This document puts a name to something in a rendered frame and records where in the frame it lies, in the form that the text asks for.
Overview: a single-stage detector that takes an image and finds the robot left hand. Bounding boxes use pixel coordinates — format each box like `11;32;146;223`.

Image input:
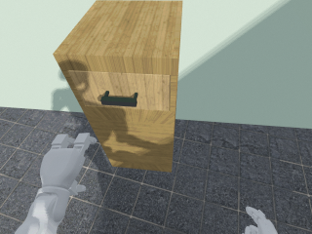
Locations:
40;133;97;196

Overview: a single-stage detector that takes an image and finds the robot right hand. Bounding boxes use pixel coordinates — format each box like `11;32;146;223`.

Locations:
242;206;278;234

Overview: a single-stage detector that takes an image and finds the drawer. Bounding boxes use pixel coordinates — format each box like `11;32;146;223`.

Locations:
68;70;171;111

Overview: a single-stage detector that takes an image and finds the left robot forearm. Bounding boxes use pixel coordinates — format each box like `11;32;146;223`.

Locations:
15;186;70;234

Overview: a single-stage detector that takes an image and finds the cabinet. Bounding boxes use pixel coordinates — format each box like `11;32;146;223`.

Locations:
53;0;183;173

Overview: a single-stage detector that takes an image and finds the handle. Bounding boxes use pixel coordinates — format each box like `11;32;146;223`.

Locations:
100;91;138;107

